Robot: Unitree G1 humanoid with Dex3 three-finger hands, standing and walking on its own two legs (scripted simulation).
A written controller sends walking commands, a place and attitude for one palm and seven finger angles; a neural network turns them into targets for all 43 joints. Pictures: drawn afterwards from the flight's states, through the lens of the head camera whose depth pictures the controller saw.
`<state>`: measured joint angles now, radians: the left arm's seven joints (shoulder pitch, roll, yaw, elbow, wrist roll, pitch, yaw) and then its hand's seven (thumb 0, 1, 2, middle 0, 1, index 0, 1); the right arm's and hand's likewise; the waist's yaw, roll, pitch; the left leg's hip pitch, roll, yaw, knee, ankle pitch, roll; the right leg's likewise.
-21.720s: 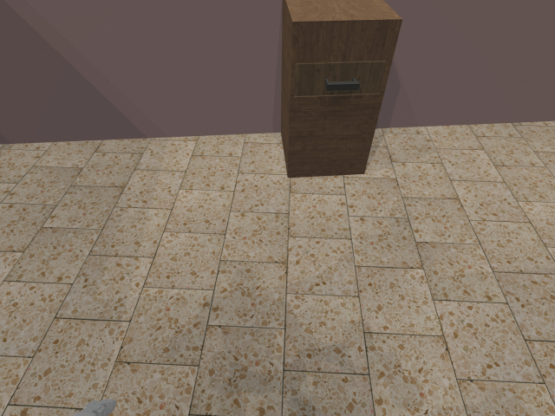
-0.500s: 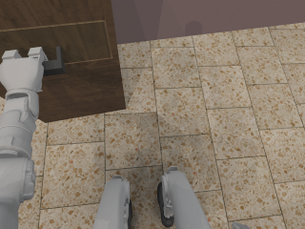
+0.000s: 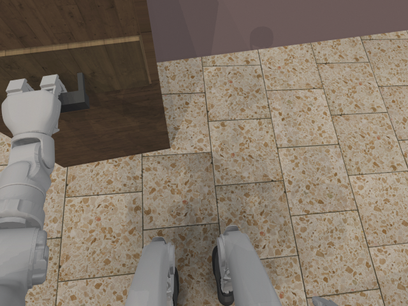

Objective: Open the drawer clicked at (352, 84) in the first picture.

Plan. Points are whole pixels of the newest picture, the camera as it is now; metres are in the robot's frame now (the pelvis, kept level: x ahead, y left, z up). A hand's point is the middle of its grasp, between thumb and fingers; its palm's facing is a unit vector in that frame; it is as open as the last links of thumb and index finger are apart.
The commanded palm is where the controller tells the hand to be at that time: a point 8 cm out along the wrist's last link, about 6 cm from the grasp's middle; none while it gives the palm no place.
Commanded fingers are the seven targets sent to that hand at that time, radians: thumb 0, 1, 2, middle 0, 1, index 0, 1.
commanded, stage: pull the drawer open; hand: left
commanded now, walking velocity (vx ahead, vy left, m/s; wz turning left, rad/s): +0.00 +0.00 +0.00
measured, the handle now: (49, 93) +0.52 +0.30 -0.04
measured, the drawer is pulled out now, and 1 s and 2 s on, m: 0.01 0.05 0.10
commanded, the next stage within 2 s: none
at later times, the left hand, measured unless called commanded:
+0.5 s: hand (50, 132) +0.45 +0.29 -0.06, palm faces -0.04 -0.04 -1.00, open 6.1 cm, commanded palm +0.42 +0.27 -0.01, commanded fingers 0.00 0.90 0.90 -0.40 -1.35 -0.40 -1.35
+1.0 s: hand (50, 144) +0.42 +0.29 -0.06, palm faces -0.03 -0.04 -1.00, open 6.1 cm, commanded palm +0.39 +0.28 -0.01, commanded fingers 0.00 0.90 0.90 -0.40 -1.35 -0.40 -1.35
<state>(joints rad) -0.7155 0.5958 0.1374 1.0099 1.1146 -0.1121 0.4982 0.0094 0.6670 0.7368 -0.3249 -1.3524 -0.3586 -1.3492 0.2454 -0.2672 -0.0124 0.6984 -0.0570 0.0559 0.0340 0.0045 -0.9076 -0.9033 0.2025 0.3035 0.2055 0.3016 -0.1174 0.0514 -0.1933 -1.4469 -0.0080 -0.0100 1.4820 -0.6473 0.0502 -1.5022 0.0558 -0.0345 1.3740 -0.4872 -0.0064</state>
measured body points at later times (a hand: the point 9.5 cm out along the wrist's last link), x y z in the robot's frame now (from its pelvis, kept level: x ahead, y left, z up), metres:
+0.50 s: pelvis +0.02 +0.01 +0.02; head +0.21 +0.03 +0.43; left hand +0.45 +0.29 -0.01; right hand +0.10 -0.26 -0.12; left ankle +0.01 +0.09 -0.57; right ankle +0.07 -0.12 -0.57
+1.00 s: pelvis +0.02 +0.00 +0.02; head +0.19 +0.01 +0.43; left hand +0.42 +0.29 -0.01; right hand +0.10 -0.27 -0.12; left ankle +0.01 +0.09 -0.57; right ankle +0.07 -0.12 -0.57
